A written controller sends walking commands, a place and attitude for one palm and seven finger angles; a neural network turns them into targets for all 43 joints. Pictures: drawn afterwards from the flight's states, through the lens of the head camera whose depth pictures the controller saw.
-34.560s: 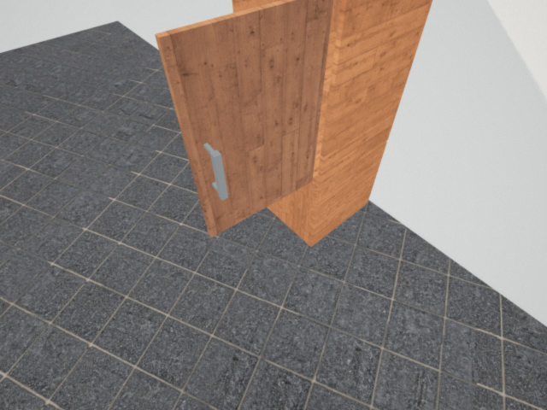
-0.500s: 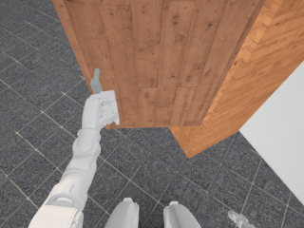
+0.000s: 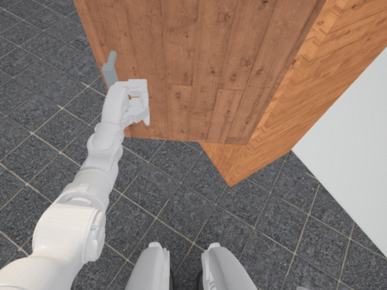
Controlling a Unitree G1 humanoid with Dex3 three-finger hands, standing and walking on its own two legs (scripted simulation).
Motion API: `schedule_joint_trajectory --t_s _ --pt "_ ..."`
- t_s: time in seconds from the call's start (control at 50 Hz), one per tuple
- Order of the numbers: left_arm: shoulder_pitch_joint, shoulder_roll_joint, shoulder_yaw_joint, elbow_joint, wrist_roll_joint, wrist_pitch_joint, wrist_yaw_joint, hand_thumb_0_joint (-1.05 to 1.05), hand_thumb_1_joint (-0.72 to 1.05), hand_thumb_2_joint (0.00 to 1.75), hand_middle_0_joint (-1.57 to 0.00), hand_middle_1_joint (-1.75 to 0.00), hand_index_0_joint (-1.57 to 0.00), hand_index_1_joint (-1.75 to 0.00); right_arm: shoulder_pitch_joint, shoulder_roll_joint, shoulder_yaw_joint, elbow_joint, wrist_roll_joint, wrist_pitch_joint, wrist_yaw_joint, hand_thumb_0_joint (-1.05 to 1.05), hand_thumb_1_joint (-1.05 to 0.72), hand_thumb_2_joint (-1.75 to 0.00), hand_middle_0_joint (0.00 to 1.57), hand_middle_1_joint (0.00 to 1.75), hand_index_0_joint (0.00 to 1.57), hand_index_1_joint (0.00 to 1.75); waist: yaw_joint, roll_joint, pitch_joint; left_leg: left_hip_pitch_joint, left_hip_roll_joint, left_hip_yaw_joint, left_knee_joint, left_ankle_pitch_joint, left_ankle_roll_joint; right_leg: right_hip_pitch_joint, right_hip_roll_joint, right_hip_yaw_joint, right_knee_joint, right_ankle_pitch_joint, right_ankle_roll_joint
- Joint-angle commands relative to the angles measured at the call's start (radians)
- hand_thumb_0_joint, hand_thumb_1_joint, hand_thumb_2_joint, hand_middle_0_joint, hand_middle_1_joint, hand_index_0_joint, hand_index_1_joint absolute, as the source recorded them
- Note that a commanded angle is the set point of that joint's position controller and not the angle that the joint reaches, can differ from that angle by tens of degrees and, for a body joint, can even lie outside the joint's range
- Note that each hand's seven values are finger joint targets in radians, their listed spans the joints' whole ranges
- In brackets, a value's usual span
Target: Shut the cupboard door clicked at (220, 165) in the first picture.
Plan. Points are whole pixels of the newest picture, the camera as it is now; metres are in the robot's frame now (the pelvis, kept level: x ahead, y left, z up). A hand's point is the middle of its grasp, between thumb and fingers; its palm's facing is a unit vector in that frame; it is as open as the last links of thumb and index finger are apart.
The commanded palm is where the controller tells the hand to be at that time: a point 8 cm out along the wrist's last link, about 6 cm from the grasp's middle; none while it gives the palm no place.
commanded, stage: push the door shut along its arc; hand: left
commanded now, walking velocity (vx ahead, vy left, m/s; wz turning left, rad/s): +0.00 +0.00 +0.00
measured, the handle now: (117, 86) +0.54 +0.14 +0.05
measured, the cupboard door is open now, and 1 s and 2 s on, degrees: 56 40 36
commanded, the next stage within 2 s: pull the fist back off the door in 0.98 s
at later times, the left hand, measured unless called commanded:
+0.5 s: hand (163, 87) +0.54 +0.04 +0.05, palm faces -0.31 -0.95 -0.06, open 2.8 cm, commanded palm +0.54 +0.08 +0.05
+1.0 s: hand (173, 72) +0.58 +0.01 +0.05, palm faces -0.40 -0.92 -0.05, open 3.3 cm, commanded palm +0.60 +0.02 +0.05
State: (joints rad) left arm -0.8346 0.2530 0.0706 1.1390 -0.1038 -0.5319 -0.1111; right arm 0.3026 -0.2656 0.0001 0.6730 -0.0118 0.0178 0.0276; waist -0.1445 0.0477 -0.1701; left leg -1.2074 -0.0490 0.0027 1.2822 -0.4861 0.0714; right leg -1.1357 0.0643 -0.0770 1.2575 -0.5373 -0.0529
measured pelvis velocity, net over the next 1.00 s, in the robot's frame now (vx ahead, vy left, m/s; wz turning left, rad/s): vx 0.00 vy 0.00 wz -0.05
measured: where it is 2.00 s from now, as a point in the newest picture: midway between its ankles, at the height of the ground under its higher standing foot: outside the picture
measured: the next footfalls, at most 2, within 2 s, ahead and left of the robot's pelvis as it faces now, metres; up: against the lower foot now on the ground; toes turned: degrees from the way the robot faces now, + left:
none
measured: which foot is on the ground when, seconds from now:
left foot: down 0.00-1.00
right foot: down 0.00-1.00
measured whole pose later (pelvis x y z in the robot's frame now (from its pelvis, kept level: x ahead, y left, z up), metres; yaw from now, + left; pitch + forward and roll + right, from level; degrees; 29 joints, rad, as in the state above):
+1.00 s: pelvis +0.00 +0.00 -0.04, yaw -3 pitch +33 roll -6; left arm -1.34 0.45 0.11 1.35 -0.01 -0.30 -0.24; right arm 0.37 -0.26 0.03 0.68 -0.04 -0.01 0.05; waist -0.29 0.07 -0.16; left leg -1.48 -0.02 -0.03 1.44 -0.53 0.07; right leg -1.39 0.10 -0.12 1.38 -0.56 -0.07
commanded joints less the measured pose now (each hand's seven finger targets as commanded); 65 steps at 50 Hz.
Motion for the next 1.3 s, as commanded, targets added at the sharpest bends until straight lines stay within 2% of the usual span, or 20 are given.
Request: schedule_joint_trajectory --t_s 0.0,0.04,0.12,0.14,0.24,0.38,0.5,0.54,0.62,0.68,0.72,0.76,0.92,1.06,1.08,1.12,1.16,1.2,1.24,1.28 --pt "-0.569 0.072 0.025 -0.138 0.009 -0.045 -0.022 0.0 0.9 0.9 -1.3 -1.5 -1.3 -1.5 0.138 -0.176 -0.058 -0.059 0.0 -0.02 -0.004 0.0 -0.9 -0.9 0.2 0.3 0.2 0.3 -0.104 0.007 -0.397 0.399 0.052 -0.139 -0.142 0.101 -0.03 0.013 -0.021 0.075 -0.187 0.12 0.01" --pt "-0.595 0.135 0.074 -0.133 0.02 -0.043 -0.013 0.0 0.9 0.9 -1.3 -1.5 -1.3 -1.5 0.153 -0.18 -0.055 -0.063 -0.005 -0.019 0.0 0.0 -0.9 -0.9 0.2 0.3 0.2 0.3 -0.09 0.036 -0.44 0.398 0.052 -0.139 -0.131 0.133 -0.031 0.019 -0.02 0.075 -0.167 0.136 0.007" --pt "-0.626 0.147 0.087 -0.147 0.034 -0.049 -0.013 0.0 0.9 0.9 -1.3 -1.5 -1.3 -1.5 0.176 -0.181 -0.056 -0.074 -0.014 -0.014 0.013 0.0 -0.9 -0.9 0.2 0.3 0.2 0.3 -0.09 0.099 -0.504 0.455 0.06 -0.157 -0.116 0.197 -0.038 -0.018 -0.016 0.065 -0.135 0.166 0.003" --pt "-0.623 0.179 0.109 -0.132 0.043 -0.045 -0.012 0.0 0.9 0.9 -1.3 -1.5 -1.3 -1.5 0.18 -0.183 -0.056 -0.069 -0.014 -0.01 0.016 0.0 -0.9 -0.9 0.2 0.3 0.2 0.3 -0.084 0.111 -0.512 0.46 0.065 -0.158 -0.112 0.22 -0.042 -0.017 -0.017 0.065 -0.131 0.18 0.003" --pt "-0.611 0.241 0.161 -0.093 0.063 0.0 -0.023 0.0 0.9 0.9 -1.3 -1.5 -1.3 -1.5 0.215 -0.181 -0.053 -0.083 -0.012 0.014 0.025 0.0 -0.9 -0.9 0.2 0.3 0.2 0.3 -0.086 0.069 -0.536 0.388 0.064 -0.13 -0.086 0.28 -0.033 0.057 -0.009 0.073 -0.124 0.247 0.009" --pt "-0.716 0.227 0.127 -0.119 0.058 0.029 -0.065 0.0 0.9 0.9 -1.3 -1.5 -1.3 -1.5 0.249 -0.179 -0.056 -0.075 -0.008 0.024 0.024 0.0 -0.9 -0.9 0.2 0.3 0.2 0.3 -0.13 0.053 -0.512 0.365 0.066 -0.125 -0.071 0.265 -0.022 0.057 -0.005 0.085 -0.145 0.256 0.016" --pt "-0.796 0.22 0.101 -0.085 0.048 0.053 -0.101 0.0 0.9 0.9 -1.3 -1.5 -1.3 -1.5 0.264 -0.183 -0.053 -0.051 -0.009 0.01 0.02 0.0 -0.9 -0.9 0.2 0.3 0.2 0.3 -0.159 0.079 -0.491 0.369 0.066 -0.133 -0.053 0.243 -0.019 0.002 -0.001 0.081 -0.152 0.216 0.012" --pt "-0.851 0.199 0.069 -0.082 0.052 0.052 -0.107 0.0 0.9 0.9 -1.3 -1.5 -1.3 -1.5 0.266 -0.184 -0.05 -0.045 -0.01 0.002 0.016 0.0 -0.9 -0.9 0.2 0.3 0.2 0.3 -0.176 0.122 -0.496 0.394 0.069 -0.147 -0.047 0.249 -0.02 -0.049 -0.003 0.075 -0.14 0.21 0.01" --pt "-0.932 0.181 0.049 -0.047 0.053 0.074 -0.111 0.0 0.9 0.9 -1.3 -1.5 -1.3 -1.5 0.273 -0.189 -0.046 -0.03 -0.015 -0.013 0.015 0.0 -0.9 -0.9 0.2 0.3 0.2 0.3 -0.212 0.137 -0.471 0.388 0.07 -0.155 -0.027 0.219 -0.013 -0.115 0.0 0.069 -0.136 0.176 0.008" --pt "-0.964 0.225 0.066 -0.027 0.063 0.088 -0.12 0.0 0.9 0.9 -1.3 -1.5 -1.3 -1.5 0.272 -0.195 -0.042 -0.026 -0.017 -0.018 0.012 0.0 -0.9 -0.9 0.2 0.3 0.2 0.3 -0.211 0.162 -0.506 0.362 0.067 -0.15 -0.005 0.231 -0.014 -0.111 0.001 0.073 -0.121 0.18 0.006" --pt "-1.003 0.194 0.045 -0.039 0.064 0.095 -0.127 0.0 0.9 0.9 -1.3 -1.5 -1.3 -1.5 0.279 -0.191 -0.043 -0.024 -0.021 -0.026 0.013 0.0 -0.9 -0.9 0.2 0.3 0.2 0.3 -0.219 0.196 -0.536 0.393 0.068 -0.159 0.005 0.26 -0.013 -0.139 0.004 0.067 -0.105 0.194 0.004" --pt "-1.006 0.209 0.048 -0.032 0.073 0.107 -0.134 0.0 0.9 0.9 -1.3 -1.5 -1.3 -1.5 0.279 -0.198 -0.045 -0.017 -0.023 -0.028 0.013 0.0 -0.9 -0.9 0.2 0.3 0.2 0.3 -0.218 0.207 -0.564 0.409 0.072 -0.168 0.015 0.275 -0.017 -0.148 0.005 0.063 -0.096 0.202 0.003" --pt "-1.117 0.211 0.037 -0.023 0.094 0.165 -0.143 0.0 0.9 0.9 -1.3 -1.5 -1.3 -1.5 0.311 -0.204 -0.044 -0.002 -0.03 -0.039 0.013 0.0 -0.9 -0.9 0.2 0.3 0.2 0.3 -0.255 0.222 -0.572 0.422 0.08 -0.198 0.033 0.295 -0.013 -0.216 0.013 0.046 -0.071 0.205 0.004" --pt "-1.166 0.21 0.031 -0.01 0.097 0.211 -0.165 0.0 0.9 0.9 -1.3 -1.5 -1.3 -1.5 0.329 -0.204 -0.04 0.014 -0.037 -0.054 0.011 0.0 -0.9 -0.9 0.2 0.3 0.2 0.3 -0.268 0.249 -0.581 0.411 0.077 -0.189 0.049 0.299 -0.014 -0.23 0.019 0.041 -0.071 0.211 0.001" --pt "-1.118 0.24 0.246 -0.032 0.017 0.214 0.039 0.0 0.9 0.9 -1.3 -1.5 -1.3 -1.5 0.378 -0.182 -0.023 -0.024 -0.061 -0.064 0.017 0.0 -0.9 -0.9 0.2 0.3 0.2 0.3 -0.193 0.246 -0.597 0.379 0.088 -0.193 0.009 0.261 -0.029 -0.174 0.012 0.038 -0.069 0.195 0.005" --pt "-1.012 0.138 0.192 0.029 0.059 0.221 0.199 0.0 0.9 0.9 -1.3 -1.5 -1.3 -1.5 0.354 -0.168 -0.025 -0.026 -0.073 -0.069 0.049 0.0 -0.9 -0.9 0.2 0.3 0.2 0.3 -0.183 0.258 -0.599 0.409 0.098 -0.223 -0.03 0.227 -0.047 -0.204 0.01 0.028 -0.059 0.176 0.014" --pt "-0.999 0.072 0.208 -0.015 0.079 0.194 0.328 0.0 0.9 0.9 -1.3 -1.5 -1.3 -1.5 0.362 -0.162 -0.036 -0.027 -0.098 -0.065 0.078 0.0 -0.9 -0.9 0.2 0.3 0.2 0.3 -0.182 0.227 -0.599 0.426 0.097 -0.212 -0.033 0.256 -0.055 -0.199 0.007 0.022 -0.071 0.191 0.024" --pt "-0.992 0.062 0.223 -0.096 0.137 0.131 0.468 0.0 0.9 0.9 -1.3 -1.5 -1.3 -1.5 0.364 -0.151 -0.045 -0.027 -0.12 -0.069 0.108 0.0 -0.9 -0.9 0.2 0.3 0.2 0.3 -0.167 0.219 -0.64 0.427 0.088 -0.173 -0.025 0.309 -0.059 -0.148 0.011 0.027 -0.088 0.22 0.029" --pt "-0.997 0.062 0.181 -0.138 0.237 0.063 0.542 0.0 0.9 0.9 -1.3 -1.5 -1.3 -1.5 0.369 -0.153 -0.06 -0.011 -0.135 -0.069 0.136 0.0 -0.9 -0.9 0.2 0.3 0.2 0.3 -0.173 0.224 -0.677 0.447 0.09 -0.169 -0.008 0.374 -0.067 -0.144 0.014 0.028 -0.081 0.258 0.029" --pt "-0.975 0.07 0.143 -0.14 0.308 0.014 0.558 0.0 0.9 0.9 -1.3 -1.5 -1.3 -1.5 0.382 -0.153 -0.076 0.005 -0.138 -0.058 0.153 0.0 -0.9 -0.9 0.2 0.3 0.2 0.3 -0.185 0.189 -0.666 0.438 0.088 -0.151 -0.014 0.377 -0.064 -0.089 0.013 0.034 -0.095 0.285 0.028"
